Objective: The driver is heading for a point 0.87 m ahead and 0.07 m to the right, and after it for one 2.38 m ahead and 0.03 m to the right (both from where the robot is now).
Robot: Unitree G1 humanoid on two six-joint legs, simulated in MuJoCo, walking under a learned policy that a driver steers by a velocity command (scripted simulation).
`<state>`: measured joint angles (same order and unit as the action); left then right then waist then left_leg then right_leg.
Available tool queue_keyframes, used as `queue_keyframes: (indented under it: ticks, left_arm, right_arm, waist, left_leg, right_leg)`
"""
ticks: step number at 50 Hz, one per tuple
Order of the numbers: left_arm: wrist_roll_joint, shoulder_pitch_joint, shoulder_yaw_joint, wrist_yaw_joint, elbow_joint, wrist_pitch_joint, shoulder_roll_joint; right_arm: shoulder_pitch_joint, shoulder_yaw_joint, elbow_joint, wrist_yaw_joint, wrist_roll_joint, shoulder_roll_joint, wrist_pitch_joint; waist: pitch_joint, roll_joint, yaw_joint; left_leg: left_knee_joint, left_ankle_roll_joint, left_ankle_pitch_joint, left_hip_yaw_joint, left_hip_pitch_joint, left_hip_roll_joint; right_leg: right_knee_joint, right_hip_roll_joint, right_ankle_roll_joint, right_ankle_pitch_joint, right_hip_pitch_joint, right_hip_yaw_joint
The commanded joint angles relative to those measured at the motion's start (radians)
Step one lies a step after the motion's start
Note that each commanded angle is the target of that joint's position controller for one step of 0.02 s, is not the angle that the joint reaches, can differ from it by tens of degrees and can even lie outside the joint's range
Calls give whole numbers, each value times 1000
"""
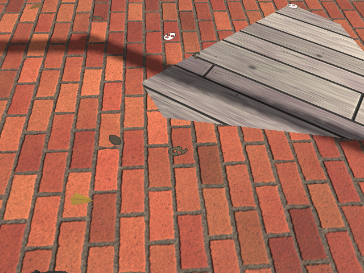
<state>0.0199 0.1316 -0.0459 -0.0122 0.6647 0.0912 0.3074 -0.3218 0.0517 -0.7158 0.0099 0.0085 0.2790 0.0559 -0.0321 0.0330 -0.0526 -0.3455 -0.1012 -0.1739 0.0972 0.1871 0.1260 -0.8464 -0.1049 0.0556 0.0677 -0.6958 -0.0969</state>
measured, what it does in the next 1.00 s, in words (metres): walks ahead: right foot, then left foot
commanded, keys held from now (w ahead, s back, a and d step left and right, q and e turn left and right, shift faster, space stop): w+q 0.06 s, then w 0.54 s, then w+e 0.14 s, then e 0.26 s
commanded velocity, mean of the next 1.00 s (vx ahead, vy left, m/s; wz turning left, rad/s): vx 0.45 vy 0.00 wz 0.04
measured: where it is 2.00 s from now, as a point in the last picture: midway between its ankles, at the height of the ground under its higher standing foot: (172, 197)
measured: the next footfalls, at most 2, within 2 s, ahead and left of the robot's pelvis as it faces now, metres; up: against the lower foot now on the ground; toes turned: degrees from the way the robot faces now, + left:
right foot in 0.20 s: +0.31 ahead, -0.14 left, +0.00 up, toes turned +8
left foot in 0.70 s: +0.55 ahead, +0.15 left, +0.00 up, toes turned +7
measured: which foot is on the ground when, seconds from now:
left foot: down 0.00-0.22, up 0.24-0.68, down 0.70-1.00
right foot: up 0.00-0.18, down 0.20-0.72, up 0.74-1.00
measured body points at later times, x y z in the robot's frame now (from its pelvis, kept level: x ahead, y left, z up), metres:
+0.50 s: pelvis +0.28 -0.04 +0.00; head +0.31 -0.04 +0.45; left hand +0.27 +0.24 -0.12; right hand +0.50 -0.26 -0.09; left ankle +0.38 +0.13 -0.69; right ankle +0.27 -0.15 -0.75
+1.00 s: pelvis +0.52 +0.06 +0.00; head +0.56 +0.06 +0.45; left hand +0.66 +0.33 -0.11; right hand +0.61 -0.22 -0.11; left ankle +0.51 +0.14 -0.75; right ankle +0.64 -0.09 -0.69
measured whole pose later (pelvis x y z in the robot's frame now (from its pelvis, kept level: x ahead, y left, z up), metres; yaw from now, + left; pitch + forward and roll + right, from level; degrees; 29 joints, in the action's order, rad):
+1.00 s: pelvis +0.52 +0.06 +0.00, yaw -1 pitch +1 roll +1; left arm -0.01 0.19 -0.07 0.00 0.73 0.01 0.31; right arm -0.23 0.06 -0.79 -0.01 -0.02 0.27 0.07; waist -0.06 0.04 -0.03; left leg -0.31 -0.05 -0.19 -0.16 0.14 0.02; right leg -0.88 -0.08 0.04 0.13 -0.64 -0.02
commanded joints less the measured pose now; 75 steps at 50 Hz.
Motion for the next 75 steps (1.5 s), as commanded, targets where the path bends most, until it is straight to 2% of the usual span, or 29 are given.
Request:
queue_keyframes:
  ticks: [1,7,10,11,12,13,14,16,18,24,31,33,34,35,36,37,38,41,45,49,57,58,59,60,61,62,64,67,75]
  left_arm:
    - [-5,-85,-7,6,-73,18,41]
    - [-23,-152,-21,39,-88,42,81]
    - [-13,31,-49,29,-51,53,131]
    - [1,190,-65,22,-38,54,193]
    - [-8,298,-89,30,22,38,254]
    - [-36,311,-68,36,24,33,161]
    - [-33,254,-52,32,17,28,112]
    - [-15,163,-35,30,11,17,82]
    - [-9,139,-25,30,17,19,59]
    - [-32,173,-41,23,65,12,127]
    - [-50,271,-47,18,134,-15,155]
    - [-50,259,-51,13,140,-28,173]
    - [-48,251,-47,11,139,-31,166]
    - [-34,241,-29,10,122,-29,126]
    - [-24,323,2,10,92,-16,20]
    - [-43,349,1,10,102,-2,43]
    - [-66,283,-26,11,94,-2,127]
    - [-41,223,-39,-3,96,-34,105]
    - [-35,231,-37,-8,76,-82,47]
    - [-29,128,-27,17,22,-82,19]
    - [-26,53,-57,60,-79,-99,73]
    - [-25,121,-71,54,-66,-95,95]
    - [-22,201,-101,33,-60,-93,185]
    - [-13,197,-118,11,-82,-97,293]
    - [-1,200,-96,17,-109,-89,230]
    - [-8,150,-85,24,-118,-82,190]
    - [-44,78,-70,16,-112,-85,132]
    - [-27,32,-72,0,-131,-94,139]
    - [-37,72,-81,-10,-128,-93,170]
  right_arm:
    - [20,50,58,-18,13,178,10]
    - [-63,46,13,-26,13,161,-11]
    - [-46,34,16,-18,6,127,-16]
    - [-65,14,36,-16,-11,81,-11]
    - [-201,-4,34,-15,18,27,2]
    - [-151,10,26,-18,30,117,8]
    - [-18,24,49,-18,28,167,9]
    - [86,21,82,-14,1,139,15]
    - [61,18,76,-6,3,103,15]
    - [193,-11,105,5,-6,36,19]
    - [357,-1,156,30,10,67,34]
    - [291,14,145,30,6,97,41]
    - [177,34,112,23,2,131,42]
    - [12,57,79,11,-10,185,41]
    - [-106,78,67,1,-32,280,30]
    - [-132,65,57,4,-22,232,24]
    - [-62,45,57,4,-14,173,23]
    - [126,17,58,14,-25,77,37]
    - [200,33,32,1,-31,103,54]
    - [197,40,6,-30,-23,130,27]
    - [178,65,-26,-42,26,186,-34]
    - [174,62,-28,-44,28,173,-38]
    - [119,56,-29,-41,7,153,-34]
    - [72,29,8,-29,-49,79,-27]
    - [103,27,6,-15,-37,111,-22]
    - [174,38,16,-10,-1,147,-26]
    - [197,39,14,-24,-10,138,-39]
    - [201,38,20,-18,-7,122,-43]
    - [216,33,24,3,6,107,9]
  waist:
    - [10,-93,-5]
    - [22,-131,-27]
    - [121,-142,75]
    - [276,-32,130]
    - [387,285,99]
    - [312,185,134]
    - [166,86,154]
    - [37,9,112]
    - [31,61,70]
    - [7,44,95]
    - [-30,46,129]
    - [0,49,72]
    - [68,35,11]
    - [194,2,-66]
    - [355,-219,-64]
    - [427,-316,-67]
    - [257,-223,-59]
    - [82,-143,46]
    - [57,-138,100]
    - [61,-116,67]
    - [65,-107,63]
    - [102,-79,98]
    - [172,50,120]
    - [239,304,59]
    - [407,195,111]
    - [334,89,120]
    - [206,-14,74]
    - [146,85,44]
    - [114,121,57]
  left_leg:
    - [126,-130,71,171,119,-203]
    - [-7,-108,85,288,-74,-277]
    - [-217,-56,318,255,-77,-217]
    - [-497,-15,171,185,73,-154]
    - [-818,63,-328,63,436,-6]
    - [-929,68,-382,105,575,-62]
    - [-951,66,-291,91,615,-100]
    - [-861,74,-174,32,580,-170]
    - [-776,82,-131,6,494,-206]
    - [-427,113,76,-59,445,-218]
    - [-192,75,160,-68,353,-173]
    - [-145,50,109,-84,234,-148]
    - [-117,27,107,-103,63,-128]
    - [-154,-15,123,-30,-204,-217]
    - [-130,-126,3,344,-576,-479]
    - [3,-183,-160,614,-578,-550]
    - [24,-147,-119,484,-442,-524]
    - [55,-92,406,107,-106,-407]
    - [112,-110,626,-81,19,-388]
    - [116,-97,581,-204,-10,-362]
    - [-122,-46,607,-230,-154,-415]
    - [-257,-9,621,-264,-128,-369]
    - [-476,68,435,-295,-1,-284]
    - [-822,159,-433,-289,364,-116]
    - [-977,160,-541,-47,432,-76]
    - [-994,145,-470,-8,472,-115]
    - [-847,139,-338,-10,476,-169]
    - [-626,140,-230,-49,356,-146]
    - [-279,124,-156,-61,149,-94]
  right_leg:
    - [193,59,17,-170,142,37]
    - [354,86,-26,-92,190,22]
    - [414,75,-118,-27,483,41]
    - [363,-98,-203,-46,772,-135]
    - [452,-284,-369,191,1084,-573]
    - [537,-293,-347,434,1051,-678]
    - [557,-250,-302,420,926,-540]
    - [598,-171,-283,199,715,-351]
    - [639,-113,-268,78,626,-247]
    - [700,-85,-275,-105,560,-67]
    - [647,-133,-229,-113,647,-52]
    - [560,-132,-207,-237,664,-60]
    - [432,-90,-184,-349,633,-30]
    - [206,-37,-149,-262,500,6]
    - [-178,106,-73,146,137,91]
    - [-360,135,-65,514,8,-20]
    - [-429,90,-62,466,-60,-44]
    - [-324,5,-39,324,69,-4]
    - [-239,10,-4,191,133,26]
    - [11,13,-12,-19,177,73]
    - [257,73,-103,117,241,148]
    - [350,113,-133,22,359,167]
    - [401,45,-193,-390,563,27]
    - [350,-214,-389,-828,835,-338]
    - [414,-280,-488,-622,876,-502]
    - [444,-238,-443,-504,808,-407]
    - [494,-145,-339,-159,643,-299]
    - [607,-59,-310,305,470,-288]
    - [587,-27,-277,495,349,-349]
